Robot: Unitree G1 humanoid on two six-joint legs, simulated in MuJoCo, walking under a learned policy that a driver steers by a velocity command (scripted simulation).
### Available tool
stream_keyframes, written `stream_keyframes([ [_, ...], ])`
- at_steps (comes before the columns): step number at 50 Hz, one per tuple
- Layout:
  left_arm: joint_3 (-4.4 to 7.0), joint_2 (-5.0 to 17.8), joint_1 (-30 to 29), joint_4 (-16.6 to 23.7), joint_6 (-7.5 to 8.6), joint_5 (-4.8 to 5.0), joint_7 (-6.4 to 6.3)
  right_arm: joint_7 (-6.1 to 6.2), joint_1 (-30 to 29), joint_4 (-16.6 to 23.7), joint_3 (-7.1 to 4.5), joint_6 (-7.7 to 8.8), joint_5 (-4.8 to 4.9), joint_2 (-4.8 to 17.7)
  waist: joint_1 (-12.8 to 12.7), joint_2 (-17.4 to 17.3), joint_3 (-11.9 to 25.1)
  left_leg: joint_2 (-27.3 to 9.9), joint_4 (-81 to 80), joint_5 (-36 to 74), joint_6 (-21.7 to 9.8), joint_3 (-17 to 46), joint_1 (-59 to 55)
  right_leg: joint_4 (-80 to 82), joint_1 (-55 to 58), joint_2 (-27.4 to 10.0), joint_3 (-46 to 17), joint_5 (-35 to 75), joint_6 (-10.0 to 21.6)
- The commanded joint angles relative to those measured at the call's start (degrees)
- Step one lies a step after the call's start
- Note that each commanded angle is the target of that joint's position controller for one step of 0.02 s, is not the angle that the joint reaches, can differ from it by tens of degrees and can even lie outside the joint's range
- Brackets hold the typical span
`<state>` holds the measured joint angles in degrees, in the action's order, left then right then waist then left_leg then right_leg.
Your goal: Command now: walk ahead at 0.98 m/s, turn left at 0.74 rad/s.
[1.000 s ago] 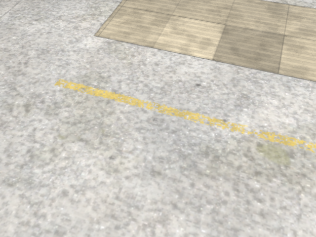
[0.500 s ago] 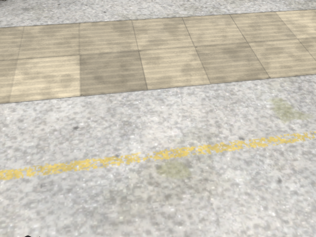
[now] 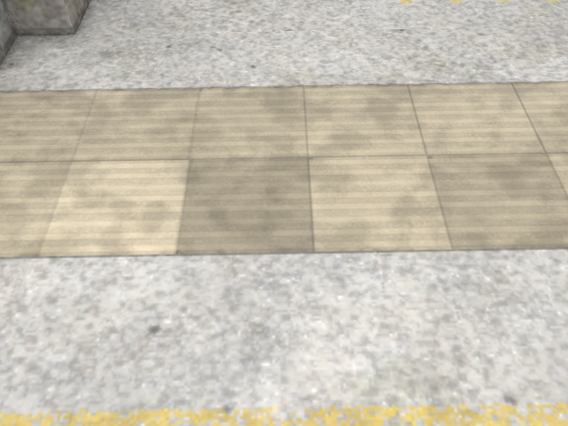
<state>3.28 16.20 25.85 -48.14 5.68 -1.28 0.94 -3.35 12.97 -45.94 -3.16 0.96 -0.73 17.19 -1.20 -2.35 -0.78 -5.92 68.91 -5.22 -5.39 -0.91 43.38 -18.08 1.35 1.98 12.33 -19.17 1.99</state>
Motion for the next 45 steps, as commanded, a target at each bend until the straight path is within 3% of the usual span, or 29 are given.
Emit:
stream_keyframes([
  [1, -0.54, 1.2, -4.7, 2.6, 2.04, 0.09, -0.25, -1.16, -4.6, 5.4, 1.28, 0.28, 0.05, -1.5, 3.5, 7.7, -8.6, -0.3, -6.9, 7.7, -1.2, -2.6, 0.8, 11.3, -8.3, -12.1, 0.8, 37.1, -0.5],
  [3, -0.36, 3.0, -4.3, 1.8, 1.77, 0.05, -1.15, -1.86, -8.8, 6.8, 1.71, 0.57, -0.13, -0.8, 3.3, 4.6, -9.5, 2.0, -17.5, 10.0, -2.7, -7.4, -3.2, 12.4, -6.3, -11.1, 4.5, 43.9, -1.6],
  [4, -0.43, 4.2, -5.4, 2.2, 1.97, 0.01, -1.84, -2.03, -7.4, 5.7, 1.57, 0.24, 0.57, 0.0, 3.8, 4.2, -5.5, 6.0, -20.2, 11.4, -3.6, -10.3, -10.4, 10.6, -4.7, -9.9, 5.9, 59.8, -2.4],
  [5, 0.06, 7.4, -3.5, 1.9, 2.05, 0.33, -2.34, -2.14, -7.8, 7.1, 1.76, 0.38, 0.22, -0.1, 4.7, 6.6, -6.2, 6.8, -22.5, 10.6, -4.6, -11.7, -12.4, 5.6, -2.9, -12.5, 6.0, 73.7, -2.8],
  [7, 1.16, 11.1, -5.4, 2.1, 0.58, -0.10, -3.62, -1.27, 0.9, 5.0, 0.80, -0.18, -0.09, 3.4, 10.4, 9.2, -1.2, 9.7, -24.1, 5.1, -6.4, -11.9, -21.9, -6.6, 1.1, -15.2, 4.8, 86.9, -3.1],
  [8, 1.74, 12.4, -9.0, 3.4, -0.62, -0.74, -3.88, -0.59, 11.6, 1.8, -0.64, -0.46, 0.03, 6.7, 15.9, 9.6, 4.4, 11.3, -23.9, 1.6, -7.7, -10.5, -32.9, -18.8, -0.4, -16.0, 3.3, 87.5, -2.2],
  [9, 1.97, 12.7, -12.5, 4.7, -1.62, -1.14, -3.66, 0.37, 24.6, -2.2, -2.48, -0.36, -0.11, 10.2, 21.0, 6.9, 9.2, 11.4, -28.2, -1.0, -9.9, -5.7, -46.4, -38.2, -6.4, -15.4, 1.5, 79.9, -1.0],
  [10, 1.82, 10.1, -15.9, 4.9, -1.80, -0.56, -2.36, 1.68, 23.3, -2.1, -4.38, -0.78, 2.17, 11.5, 20.8, -4.4, 6.7, 9.1, -37.3, -2.1, -11.9, 1.3, -52.9, -64.3, -18.0, -2.8, 1.3, 27.7, -1.1],
  [11, -1.05, 1.4, -9.6, 9.6, -0.55, -1.81, -1.44, 1.71, 15.3, -0.7, -4.53, -1.03, 0.55, 15.8, 6.7, -13.6, 3.8, 1.7, -30.6, 13.9, -16.4, 19.7, -57.9, -80.6, -40.2, 2.1, -5.3, -8.8, -2.9],
  [12, -1.65, 2.8, -8.4, 13.7, 0.73, -0.52, -1.28, 1.96, 13.2, 2.0, -5.27, -1.14, -0.08, 17.9, 6.9, -10.9, 16.0, -6.5, -46.1, -12.3, -26.3, 43.0, -65.3, -83.8, -48.9, 1.9, -16.8, -9.2, -2.9],
  [13, -1.69, 5.8, -11.6, 13.4, 1.99, -1.07, -1.21, 2.64, 12.3, 2.4, -4.45, -0.91, -0.59, 12.9, 6.1, 0.1, 6.8, -8.2, -56.7, -25.6, -22.4, 48.5, -56.6, -76.5, -52.3, -1.6, -18.4, -5.5, -2.0],
  [14, -1.58, 6.4, -13.8, 13.7, 2.05, -1.19, -1.02, 2.91, 10.3, 1.6, -3.47, -0.40, -0.63, 9.3, 3.0, 6.1, 0.8, -6.7, -58.2, -26.3, -19.1, 45.0, -47.3, -68.4, -49.6, -4.6, -18.8, -1.9, -1.9],
  [16, -2.29, 5.3, -14.1, 13.0, -0.15, -3.26, -1.31, 3.35, 7.8, 2.1, -3.01, 1.64, -0.18, 9.0, -0.7, 9.4, -3.6, -1.7, -58.0, -15.8, -16.6, 35.4, -33.2, -60.7, -42.4, -7.4, -18.4, -1.5, -3.7],
  [17, -2.58, 4.7, -14.2, 12.9, -1.51, -3.57, -1.22, 3.34, 7.2, 2.1, -2.51, 2.49, 0.07, 8.2, -1.7, 9.5, -4.5, 0.6, -58.7, -13.7, -15.9, 31.7, -27.2, -56.9, -39.4, -8.7, -17.6, -1.6, -4.8],
  [20, -3.38, 3.4, -23.1, 16.8, -2.52, -2.57, -0.39, 2.98, 8.0, 2.3, -2.71, 4.02, 0.38, 9.0, 0.6, 7.1, -6.4, 5.6, -60.9, -4.0, -14.5, 24.2, -19.6, -40.1, -34.9, -9.5, -14.0, 7.8, -6.7],
  [23, -4.21, 1.6, -30.1, 19.3, -2.33, -0.96, 0.19, 2.36, 11.1, 1.6, -3.30, 3.94, 1.05, 9.5, 5.2, 3.0, -4.7, 8.1, -58.3, 8.1, -10.5, 21.7, -24.5, -24.5, -31.4, -6.5, -12.1, 22.2, -5.5],
  [26, -3.86, 3.0, -32.7, 20.7, -1.86, -0.35, -0.01, 2.31, 13.1, 1.1, -3.86, 3.80, 0.89, 10.5, 7.4, -0.4, -2.2, 5.9, -54.6, 17.8, -8.6, 23.8, -33.5, -16.5, -29.4, -3.8, -12.6, 24.6, -4.2],
  [28, -2.94, 5.4, -28.7, 19.8, -1.45, -0.27, -0.51, 2.86, 10.8, 1.8, -4.21, 3.75, 0.76, 11.6, 4.9, -1.2, 0.4, 5.5, -49.3, 25.3, -6.1, 24.9, -36.1, -11.3, -20.9, -1.6, -13.6, 21.5, -3.4],
  [29, -1.70, 8.2, -22.5, 18.0, -1.26, -0.02, -1.15, 2.85, 9.6, 2.1, -4.53, 3.83, 0.39, 13.3, 1.8, -1.2, 4.7, 5.7, -42.0, 33.0, -4.7, 24.9, -37.7, -11.9, -13.6, -0.2, -13.9, 16.5, -2.8],
  [30, -0.36, 10.8, -11.7, 15.6, -1.00, 0.26, -1.95, 2.58, 6.5, 2.7, -4.88, 4.00, 0.16, 15.3, -5.1, -0.8, 10.1, 6.9, -29.9, 34.6, -3.5, 23.7, -35.2, -12.1, -2.3, -0.8, -13.6, 12.2, -2.2],
  [31, 1.23, 13.9, 1.7, 12.7, -0.81, -0.56, -3.17, 2.43, 3.5, 3.9, -4.04, 4.69, -0.12, 12.1, -11.4, 0.8, 16.5, 9.0, -13.7, 26.0, -2.8, 21.3, -26.7, -15.1, 12.4, -6.8, -18.2, 2.1, -1.0],
  [32, 2.07, 17.3, 8.5, 11.1, -0.61, -3.02, -3.92, 2.75, 4.2, 6.3, -1.21, 5.10, 0.37, 1.1, -10.2, 16.7, 20.9, 14.6, 5.1, -23.4, -2.7, 15.4, -10.8, -9.7, 24.7, -23.0, -38.3, -19.0, 0.0],
  [33, 2.79, 19.0, 0.3, 11.9, -0.82, -3.04, -2.91, 2.55, 11.8, 8.2, 0.17, 4.87, 2.26, 1.3, -2.2, 29.4, 24.6, 14.5, 13.0, -22.6, -2.1, 11.8, -1.2, 4.4, 23.0, -29.0, -69.6, -28.3, 6.0],
  [34, 1.83, 11.2, -7.1, 13.1, -1.09, -2.38, -2.11, 2.86, 8.0, 5.2, -0.05, 3.80, 0.04, 5.3, -2.0, 15.2, 13.8, 9.3, 13.3, -14.6, -2.3, 10.1, 0.2, 6.0, 12.8, -24.6, -62.0, -33.2, 7.0],
  [35, 1.10, 7.6, -8.7, 12.0, -1.19, -1.79, -1.49, 2.00, 4.7, 5.2, -0.19, 3.51, -1.17, 6.0, -1.6, 7.7, 8.0, 7.7, 9.8, -10.2, -1.4, 8.5, -1.6, 4.6, 5.0, -21.0, -50.9, -22.9, 7.1],
  [36, 0.83, 6.4, -7.8, 10.2, -1.10, -1.97, -1.03, 1.30, 1.4, 6.1, 0.02, 3.36, -1.80, 5.5, -1.3, 4.1, 5.3, 6.7, 6.9, -10.0, -0.9, 8.3, -3.3, 4.3, -0.2, -17.9, -43.7, -13.3, 6.8],
  [38, 0.01, 4.4, -3.1, 5.4, -0.26, -1.25, -0.67, 0.33, -1.9, 8.6, 1.17, 2.95, -2.79, 2.5, 0.1, 6.9, 1.3, 5.9, 1.8, -12.6, -0.1, 9.7, -3.6, 4.8, -5.8, -14.2, -36.7, -3.8, 7.4],
  [41, 0.19, 5.2, -0.3, 3.0, 0.56, 0.56, -0.29, -0.10, -7.7, 12.3, 2.44, 2.91, -4.02, 2.4, 1.3, 7.6, -1.9, 2.7, -6.8, -12.2, 2.2, 5.2, 1.2, 7.9, -7.3, -13.7, -34.8, 6.1, 10.2],
  [45, 1.92, 10.2, -2.7, 3.7, 0.58, 0.80, 0.06, -1.60, -15.6, 15.3, 4.32, 3.87, -1.85, 1.8, 1.3, 7.0, -3.6, 4.8, -28.4, -0.2, 4.4, -0.2, -20.4, 14.4, -23.3, -10.2, -26.4, 14.6, 8.7],
])
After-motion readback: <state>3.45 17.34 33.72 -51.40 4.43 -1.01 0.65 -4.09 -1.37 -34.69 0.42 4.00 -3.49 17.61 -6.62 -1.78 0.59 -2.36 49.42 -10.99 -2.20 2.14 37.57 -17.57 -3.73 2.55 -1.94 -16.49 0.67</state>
